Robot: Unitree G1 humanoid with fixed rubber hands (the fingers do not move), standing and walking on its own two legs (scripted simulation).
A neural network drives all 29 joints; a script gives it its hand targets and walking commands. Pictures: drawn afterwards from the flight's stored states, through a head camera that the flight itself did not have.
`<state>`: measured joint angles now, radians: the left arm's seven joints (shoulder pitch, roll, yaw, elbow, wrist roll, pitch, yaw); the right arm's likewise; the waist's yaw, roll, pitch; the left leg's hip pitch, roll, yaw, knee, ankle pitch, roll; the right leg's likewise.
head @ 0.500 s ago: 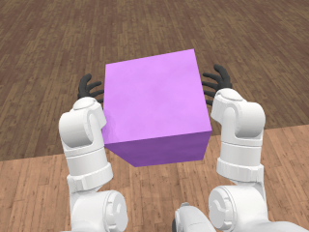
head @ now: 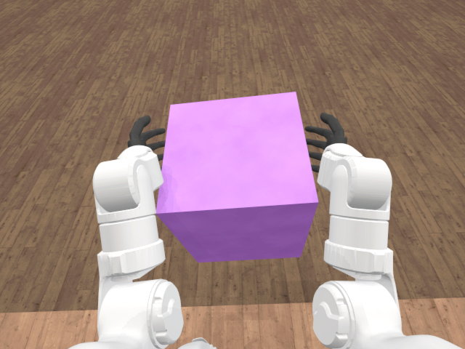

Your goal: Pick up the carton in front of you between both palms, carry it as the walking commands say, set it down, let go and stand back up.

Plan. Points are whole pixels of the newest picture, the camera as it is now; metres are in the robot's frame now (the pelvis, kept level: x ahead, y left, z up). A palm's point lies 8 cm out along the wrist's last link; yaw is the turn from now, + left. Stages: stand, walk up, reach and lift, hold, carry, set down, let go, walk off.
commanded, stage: carry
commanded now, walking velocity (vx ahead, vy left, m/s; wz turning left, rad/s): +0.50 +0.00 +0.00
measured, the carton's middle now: (241, 187) +0.38 +0.00 +0.07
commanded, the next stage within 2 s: none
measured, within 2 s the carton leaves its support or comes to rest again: neither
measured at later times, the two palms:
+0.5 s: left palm (158, 51) +0.64 +0.15 +0.22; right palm (296, 41) +0.66 -0.14 +0.21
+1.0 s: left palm (173, 0) +0.97 +0.15 +0.21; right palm out of the picture +0.94 -0.14 +0.22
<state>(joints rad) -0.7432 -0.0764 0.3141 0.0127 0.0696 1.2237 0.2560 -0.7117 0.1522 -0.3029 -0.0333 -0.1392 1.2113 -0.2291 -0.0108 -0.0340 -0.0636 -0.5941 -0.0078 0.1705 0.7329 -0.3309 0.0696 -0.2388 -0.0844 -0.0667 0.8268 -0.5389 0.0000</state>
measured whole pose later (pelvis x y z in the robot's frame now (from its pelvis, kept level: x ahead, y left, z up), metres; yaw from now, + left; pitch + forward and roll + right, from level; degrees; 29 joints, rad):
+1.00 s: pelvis +0.60 +0.02 +0.09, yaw -1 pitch +5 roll -1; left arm -0.66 -0.14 0.33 0.02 0.17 1.18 0.26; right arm -0.64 0.17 -0.30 0.01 -0.11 1.18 -0.24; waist -0.06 -0.01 -0.04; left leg -0.22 -0.01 0.14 0.38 -0.25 0.08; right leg -0.65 -0.06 -0.06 0.93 -0.28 0.00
